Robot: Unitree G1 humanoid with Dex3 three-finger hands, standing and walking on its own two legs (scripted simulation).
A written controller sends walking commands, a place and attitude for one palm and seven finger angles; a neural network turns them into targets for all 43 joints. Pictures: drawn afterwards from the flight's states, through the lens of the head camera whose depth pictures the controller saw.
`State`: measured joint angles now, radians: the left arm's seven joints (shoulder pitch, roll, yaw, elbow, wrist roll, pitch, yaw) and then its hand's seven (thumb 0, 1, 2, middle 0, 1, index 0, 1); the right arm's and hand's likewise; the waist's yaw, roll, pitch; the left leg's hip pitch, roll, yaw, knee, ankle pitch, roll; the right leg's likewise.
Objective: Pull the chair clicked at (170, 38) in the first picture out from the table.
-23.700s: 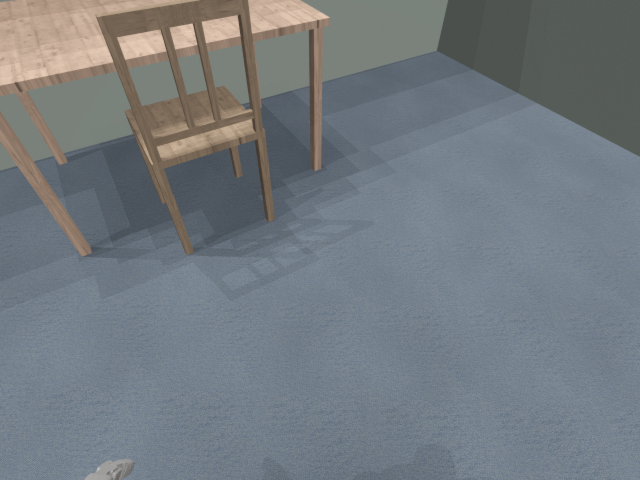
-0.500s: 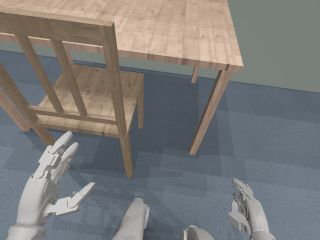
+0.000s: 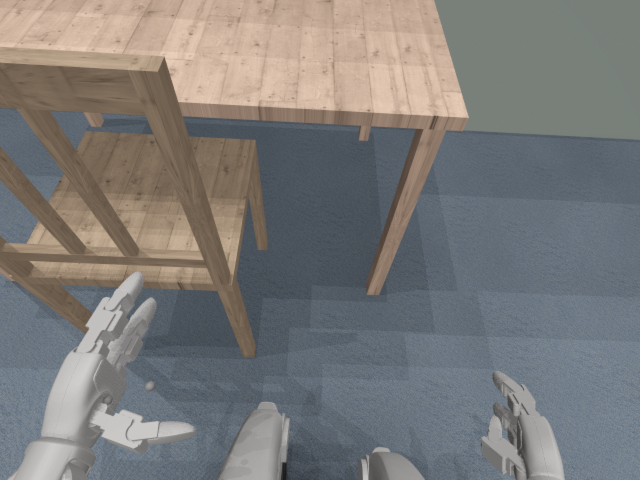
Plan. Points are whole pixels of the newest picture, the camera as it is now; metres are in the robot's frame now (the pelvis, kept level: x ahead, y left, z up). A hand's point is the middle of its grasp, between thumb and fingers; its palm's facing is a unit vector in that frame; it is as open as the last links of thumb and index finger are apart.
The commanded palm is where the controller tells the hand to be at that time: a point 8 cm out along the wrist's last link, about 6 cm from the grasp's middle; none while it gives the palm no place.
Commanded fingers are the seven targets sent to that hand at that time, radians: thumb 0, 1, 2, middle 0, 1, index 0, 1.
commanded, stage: raise the hand toward the chair's back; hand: left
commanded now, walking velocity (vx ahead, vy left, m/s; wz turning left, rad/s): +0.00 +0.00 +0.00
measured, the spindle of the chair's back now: (25, 191) +0.45 +0.45 +0.04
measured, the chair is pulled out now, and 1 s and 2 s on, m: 0.00 0.00 0.00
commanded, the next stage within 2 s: aim the fingers beside a spindle in 0.98 s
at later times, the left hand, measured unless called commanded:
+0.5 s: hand (118, 352) +0.23 +0.23 +0.07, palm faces +0.03 -1.00 -0.05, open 16.9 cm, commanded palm +0.21 +0.28 +0.07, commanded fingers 0.00 -0.50 0.30 -0.06 -0.08 -0.06 -0.08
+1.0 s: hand (141, 356) +0.23 +0.21 +0.06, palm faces +0.00 -1.00 -0.03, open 16.9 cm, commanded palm +0.21 +0.27 +0.07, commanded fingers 0.00 -0.50 0.30 -0.06 -0.08 -0.06 -0.08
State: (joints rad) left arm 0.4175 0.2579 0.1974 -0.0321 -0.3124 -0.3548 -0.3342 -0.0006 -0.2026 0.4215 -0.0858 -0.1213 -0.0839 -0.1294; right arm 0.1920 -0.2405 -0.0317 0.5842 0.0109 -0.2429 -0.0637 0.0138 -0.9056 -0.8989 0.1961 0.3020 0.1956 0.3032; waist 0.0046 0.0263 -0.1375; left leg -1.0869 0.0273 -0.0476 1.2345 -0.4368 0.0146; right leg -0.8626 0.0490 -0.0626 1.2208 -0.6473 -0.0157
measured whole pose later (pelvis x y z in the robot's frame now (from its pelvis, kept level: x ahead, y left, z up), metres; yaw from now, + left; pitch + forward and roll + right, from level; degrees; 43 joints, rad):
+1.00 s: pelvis +0.00 +0.00 +0.02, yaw +1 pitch +14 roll -4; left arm 0.31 0.28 0.19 0.03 -0.29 -0.33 -0.27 -0.01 -0.50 0.30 -0.06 -0.08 -0.06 -0.08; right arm 0.22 -0.23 0.04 0.54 0.01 -0.19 -0.05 0.01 -0.90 -0.90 0.20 0.30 0.20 0.30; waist -0.01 0.04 -0.14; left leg -1.00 0.02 -0.05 1.15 -0.40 0.02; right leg -0.78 0.05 -0.07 1.12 -0.60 -0.01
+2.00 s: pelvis +0.00 +0.00 -0.01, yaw -1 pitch +19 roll -4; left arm 0.13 0.25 0.15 0.15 -0.24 -0.35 -0.21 -0.01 -0.50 0.30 -0.06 -0.08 -0.06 -0.08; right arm 0.22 -0.23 0.03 0.55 0.00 -0.14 -0.03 0.01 -0.90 -0.90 0.20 0.30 0.20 0.30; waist -0.02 0.04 -0.17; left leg -1.15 0.03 -0.04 1.25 -0.43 0.01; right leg -0.93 0.05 -0.06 1.25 -0.65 -0.02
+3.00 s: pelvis +0.00 -0.01 -0.02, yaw -1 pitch +21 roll -4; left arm 0.04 0.25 0.15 0.26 -0.23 -0.39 -0.19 -0.01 -0.50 0.30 -0.06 -0.08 -0.05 -0.08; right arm 0.21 -0.24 0.02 0.55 0.00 -0.06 -0.02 0.01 -0.91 -0.90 0.20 0.30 0.20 0.30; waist -0.03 0.03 -0.18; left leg -1.22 0.04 -0.04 1.31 -0.46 0.00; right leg -1.01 0.06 -0.06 1.31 -0.68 -0.02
